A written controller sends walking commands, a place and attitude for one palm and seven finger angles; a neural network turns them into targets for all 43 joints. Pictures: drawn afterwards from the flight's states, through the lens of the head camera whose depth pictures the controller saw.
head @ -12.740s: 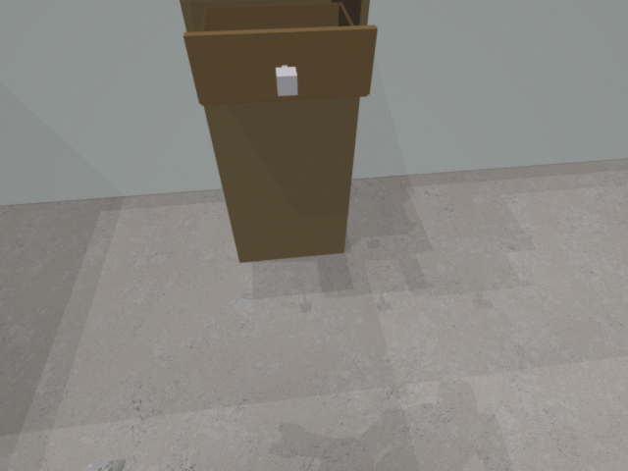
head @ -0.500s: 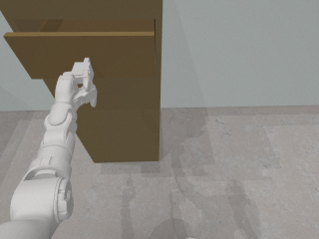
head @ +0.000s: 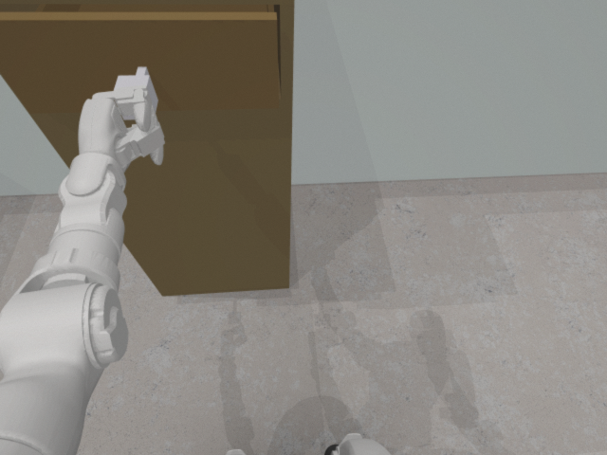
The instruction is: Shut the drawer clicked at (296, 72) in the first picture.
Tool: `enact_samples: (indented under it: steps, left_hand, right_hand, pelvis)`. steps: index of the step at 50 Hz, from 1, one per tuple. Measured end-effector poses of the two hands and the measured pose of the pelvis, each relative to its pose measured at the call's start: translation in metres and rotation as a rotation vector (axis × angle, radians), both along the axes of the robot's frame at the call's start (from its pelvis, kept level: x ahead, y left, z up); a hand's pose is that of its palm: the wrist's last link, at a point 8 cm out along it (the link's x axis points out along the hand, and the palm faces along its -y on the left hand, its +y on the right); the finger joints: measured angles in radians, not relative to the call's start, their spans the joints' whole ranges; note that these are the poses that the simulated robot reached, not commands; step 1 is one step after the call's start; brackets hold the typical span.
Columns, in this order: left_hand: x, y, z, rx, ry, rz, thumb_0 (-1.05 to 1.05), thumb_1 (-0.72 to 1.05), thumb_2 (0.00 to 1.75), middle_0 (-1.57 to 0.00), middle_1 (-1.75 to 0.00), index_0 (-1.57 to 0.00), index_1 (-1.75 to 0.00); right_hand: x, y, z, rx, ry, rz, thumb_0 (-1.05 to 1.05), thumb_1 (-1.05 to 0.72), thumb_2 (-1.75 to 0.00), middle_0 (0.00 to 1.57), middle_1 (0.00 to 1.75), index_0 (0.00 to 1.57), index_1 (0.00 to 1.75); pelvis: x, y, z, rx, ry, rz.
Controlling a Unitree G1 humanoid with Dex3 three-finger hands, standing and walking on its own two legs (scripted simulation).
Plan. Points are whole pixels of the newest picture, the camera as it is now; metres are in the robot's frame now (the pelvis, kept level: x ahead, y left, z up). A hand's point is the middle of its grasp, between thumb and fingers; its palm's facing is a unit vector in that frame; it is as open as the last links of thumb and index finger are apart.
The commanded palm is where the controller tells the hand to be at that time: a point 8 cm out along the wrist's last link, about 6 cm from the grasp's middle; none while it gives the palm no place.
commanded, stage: push the drawer shut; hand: left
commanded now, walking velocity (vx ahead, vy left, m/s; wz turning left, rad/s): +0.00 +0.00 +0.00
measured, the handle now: (139, 88) +0.58 +0.20 +0.13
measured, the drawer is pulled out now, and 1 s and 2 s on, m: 0.03 0.00 0.00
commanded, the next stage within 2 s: pull the fist back off the drawer in 0.46 s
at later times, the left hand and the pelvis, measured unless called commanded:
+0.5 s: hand (159, 115) +0.53 +0.16 +0.13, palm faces +0.02 -1.00 -0.02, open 3.0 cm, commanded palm +0.55 +0.20 +0.13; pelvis +0.00 +0.00 -0.01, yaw +1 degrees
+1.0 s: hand (164, 115) +0.53 +0.16 +0.13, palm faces +0.01 -1.00 -0.01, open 3.3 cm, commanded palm +0.50 +0.20 +0.13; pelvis +0.00 +0.00 -0.01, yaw -1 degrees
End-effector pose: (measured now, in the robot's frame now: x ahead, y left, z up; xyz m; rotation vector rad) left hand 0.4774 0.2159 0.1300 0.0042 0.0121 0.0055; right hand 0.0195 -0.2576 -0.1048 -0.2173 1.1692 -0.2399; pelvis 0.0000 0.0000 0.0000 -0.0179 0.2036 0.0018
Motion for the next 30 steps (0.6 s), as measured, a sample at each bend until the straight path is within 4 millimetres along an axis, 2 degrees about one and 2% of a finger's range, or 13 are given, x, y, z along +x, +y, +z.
enact_samples:
  steps: [13,20,30]
  left_hand:
    - [0.031,-0.001,0.002,0.007,0.017,0.007,0.03,0.83,0.93,-1.40,-1.60,-1.40,-1.60]
    - [0.032,0.001,0.001,0.014,0.021,0.005,0.01,0.78,0.98,-1.40,-1.60,-1.40,-1.60]
    - [0.033,0.001,0.000,0.023,0.032,0.016,0.00,0.74,1.02,-1.40,-1.60,-1.40,-1.60]
  right_hand:
    - [-0.042,0.000,0.000,-0.012,0.133,-0.043,0.01,-0.90,-0.89,0.21,0.30,0.20,0.30]
    - [-0.058,0.003,0.000,-0.006,0.195,-0.039,0.01,-0.90,-0.89,0.21,0.30,0.20,0.30]
    - [-0.065,0.001,0.001,-0.025,0.188,-0.025,0.01,-0.90,-0.89,0.21,0.30,0.20,0.30]
  pelvis:
    - [0.002,0.002,-0.004,-0.008,0.051,0.001]
    - [0.000,0.003,-0.005,-0.014,0.064,0.012]
    - [-0.010,0.003,-0.007,-0.020,0.081,0.027]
